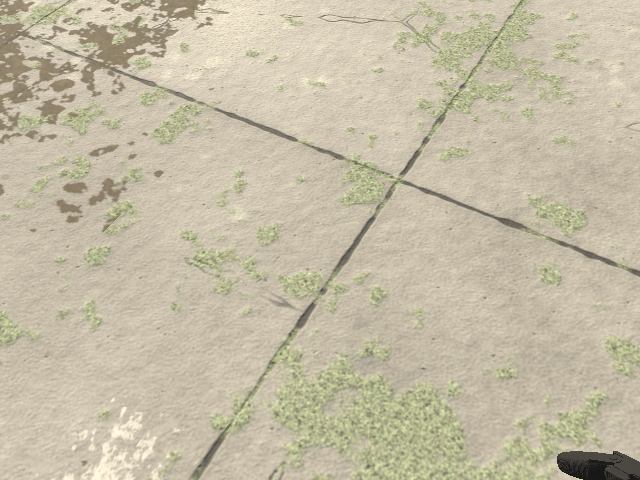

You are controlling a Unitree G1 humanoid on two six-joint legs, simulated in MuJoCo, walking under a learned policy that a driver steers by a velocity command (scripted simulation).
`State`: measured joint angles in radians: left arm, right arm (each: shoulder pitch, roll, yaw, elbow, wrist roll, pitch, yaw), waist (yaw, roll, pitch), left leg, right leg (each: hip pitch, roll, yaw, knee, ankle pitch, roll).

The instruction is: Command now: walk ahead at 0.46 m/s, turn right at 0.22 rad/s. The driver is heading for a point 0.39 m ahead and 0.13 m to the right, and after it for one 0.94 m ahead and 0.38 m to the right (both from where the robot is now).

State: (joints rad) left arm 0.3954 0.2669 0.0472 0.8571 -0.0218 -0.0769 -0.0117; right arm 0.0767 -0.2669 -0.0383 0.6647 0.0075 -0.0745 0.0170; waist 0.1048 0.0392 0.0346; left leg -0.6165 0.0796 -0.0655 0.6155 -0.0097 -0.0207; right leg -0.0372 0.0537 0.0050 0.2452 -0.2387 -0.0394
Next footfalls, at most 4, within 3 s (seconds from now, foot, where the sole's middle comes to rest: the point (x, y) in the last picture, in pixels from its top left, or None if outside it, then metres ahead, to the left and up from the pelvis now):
0.10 left None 0.25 0.14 -0.78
0.54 right None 0.21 -0.12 -0.78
1.00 left None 0.46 0.02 -0.78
1.46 right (560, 469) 0.52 -0.38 -0.78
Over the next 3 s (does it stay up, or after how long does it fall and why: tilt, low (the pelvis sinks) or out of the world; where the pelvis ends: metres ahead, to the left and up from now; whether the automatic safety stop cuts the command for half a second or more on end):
stays up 0.90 -0.47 -0.01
